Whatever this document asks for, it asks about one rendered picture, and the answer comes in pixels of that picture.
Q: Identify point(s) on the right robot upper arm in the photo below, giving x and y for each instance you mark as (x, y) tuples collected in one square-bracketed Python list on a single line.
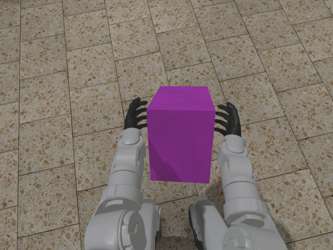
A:
[(241, 236)]

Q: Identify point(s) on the right robot hand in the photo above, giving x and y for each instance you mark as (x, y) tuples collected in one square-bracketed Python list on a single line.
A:
[(232, 125)]

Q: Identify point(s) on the right robot forearm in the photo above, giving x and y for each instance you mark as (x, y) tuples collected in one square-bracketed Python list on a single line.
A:
[(241, 192)]

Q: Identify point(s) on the robot left thigh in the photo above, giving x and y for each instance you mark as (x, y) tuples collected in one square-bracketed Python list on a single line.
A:
[(151, 218)]

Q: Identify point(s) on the left robot hand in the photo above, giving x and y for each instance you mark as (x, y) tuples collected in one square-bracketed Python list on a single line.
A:
[(131, 119)]

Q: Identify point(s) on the robot right shin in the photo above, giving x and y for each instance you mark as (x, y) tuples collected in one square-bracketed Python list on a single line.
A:
[(199, 198)]

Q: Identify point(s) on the carton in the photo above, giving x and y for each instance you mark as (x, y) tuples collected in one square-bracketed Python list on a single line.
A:
[(180, 124)]

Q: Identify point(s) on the left robot upper arm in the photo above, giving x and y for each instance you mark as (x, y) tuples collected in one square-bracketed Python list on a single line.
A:
[(116, 230)]

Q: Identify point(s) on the left robot forearm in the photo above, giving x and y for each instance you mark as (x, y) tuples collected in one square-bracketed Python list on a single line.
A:
[(124, 186)]

